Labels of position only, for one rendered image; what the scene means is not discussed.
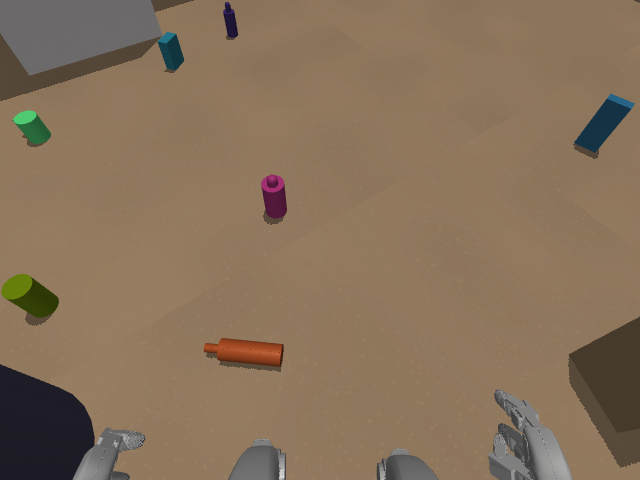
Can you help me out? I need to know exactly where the left robot hand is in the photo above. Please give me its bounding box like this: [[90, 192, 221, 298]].
[[73, 428, 145, 480]]

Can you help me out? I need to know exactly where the right robot hand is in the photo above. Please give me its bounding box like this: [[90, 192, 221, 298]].
[[488, 389, 573, 480]]

